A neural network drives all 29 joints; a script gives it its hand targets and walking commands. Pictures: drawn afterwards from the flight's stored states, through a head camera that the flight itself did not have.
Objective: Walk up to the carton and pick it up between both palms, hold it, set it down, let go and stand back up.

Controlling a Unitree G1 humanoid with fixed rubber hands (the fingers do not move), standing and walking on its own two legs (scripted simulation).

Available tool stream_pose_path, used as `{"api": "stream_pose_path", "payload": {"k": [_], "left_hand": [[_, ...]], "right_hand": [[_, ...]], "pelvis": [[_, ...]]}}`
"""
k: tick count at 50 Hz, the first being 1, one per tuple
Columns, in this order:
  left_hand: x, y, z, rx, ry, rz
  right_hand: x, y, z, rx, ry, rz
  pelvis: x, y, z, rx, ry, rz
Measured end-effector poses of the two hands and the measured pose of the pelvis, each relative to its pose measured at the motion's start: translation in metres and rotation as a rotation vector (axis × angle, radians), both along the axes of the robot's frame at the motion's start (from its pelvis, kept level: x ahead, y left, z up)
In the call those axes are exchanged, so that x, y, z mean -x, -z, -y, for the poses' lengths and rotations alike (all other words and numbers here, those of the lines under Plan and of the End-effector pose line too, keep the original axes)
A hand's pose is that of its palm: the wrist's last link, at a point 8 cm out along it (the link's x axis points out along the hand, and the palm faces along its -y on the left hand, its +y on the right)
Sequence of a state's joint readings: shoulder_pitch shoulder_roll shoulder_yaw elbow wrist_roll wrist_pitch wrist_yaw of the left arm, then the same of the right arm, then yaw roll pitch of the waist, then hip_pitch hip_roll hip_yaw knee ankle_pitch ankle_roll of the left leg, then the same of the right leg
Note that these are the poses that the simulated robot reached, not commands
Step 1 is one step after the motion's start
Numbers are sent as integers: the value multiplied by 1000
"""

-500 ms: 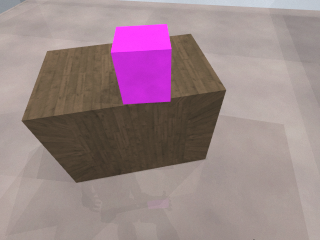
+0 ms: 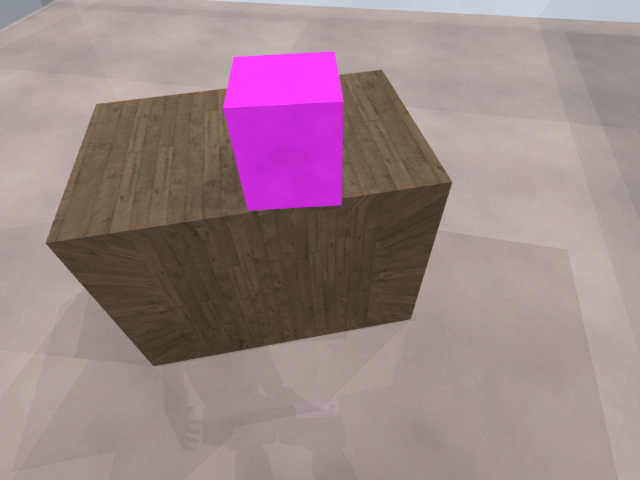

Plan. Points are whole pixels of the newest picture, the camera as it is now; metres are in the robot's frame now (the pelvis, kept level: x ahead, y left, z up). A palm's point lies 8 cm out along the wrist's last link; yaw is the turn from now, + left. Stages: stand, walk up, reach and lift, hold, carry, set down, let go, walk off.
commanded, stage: stand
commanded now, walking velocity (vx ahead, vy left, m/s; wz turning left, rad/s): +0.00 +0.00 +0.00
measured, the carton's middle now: (289, 133) +0.78 +0.10 -0.01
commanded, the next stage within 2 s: walk up in 1.98 s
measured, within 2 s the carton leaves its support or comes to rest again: neither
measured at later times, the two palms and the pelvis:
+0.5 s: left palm out of the picture -0.02 +0.21 -0.15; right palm out of the picture -0.02 -0.21 -0.14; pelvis +0.00 +0.00 +0.00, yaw +0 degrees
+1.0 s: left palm out of the picture -0.03 +0.20 -0.15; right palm out of the picture -0.03 -0.20 -0.15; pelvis +0.00 +0.00 +0.00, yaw +0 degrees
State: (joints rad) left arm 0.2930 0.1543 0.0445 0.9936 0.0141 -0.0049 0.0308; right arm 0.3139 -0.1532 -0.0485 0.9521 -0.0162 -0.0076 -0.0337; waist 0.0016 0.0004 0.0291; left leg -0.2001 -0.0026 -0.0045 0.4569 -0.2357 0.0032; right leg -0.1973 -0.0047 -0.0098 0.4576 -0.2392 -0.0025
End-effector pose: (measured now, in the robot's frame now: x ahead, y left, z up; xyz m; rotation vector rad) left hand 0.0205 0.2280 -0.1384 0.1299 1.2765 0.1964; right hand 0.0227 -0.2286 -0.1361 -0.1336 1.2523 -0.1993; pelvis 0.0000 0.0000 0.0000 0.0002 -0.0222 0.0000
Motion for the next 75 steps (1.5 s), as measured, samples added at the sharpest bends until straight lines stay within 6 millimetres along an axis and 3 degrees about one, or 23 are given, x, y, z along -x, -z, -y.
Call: {"api": "stream_pose_path", "payload": {"k": [15,31,75], "left_hand": [[28,5,11,28,-15,-94],[45,8,19,47,-18,-150],[55,8,25,61,-16,-194]], "right_hand": [[28,6,-12,-29,15,-100],[45,9,-21,-48,16,-160],[54,10,-28,-64,12,-208]], "pelvis": [[1,-2,-1,0,0,8],[2,-2,-1,0,-1,7],[-4,-2,-2,-1,-1,-3]]}}
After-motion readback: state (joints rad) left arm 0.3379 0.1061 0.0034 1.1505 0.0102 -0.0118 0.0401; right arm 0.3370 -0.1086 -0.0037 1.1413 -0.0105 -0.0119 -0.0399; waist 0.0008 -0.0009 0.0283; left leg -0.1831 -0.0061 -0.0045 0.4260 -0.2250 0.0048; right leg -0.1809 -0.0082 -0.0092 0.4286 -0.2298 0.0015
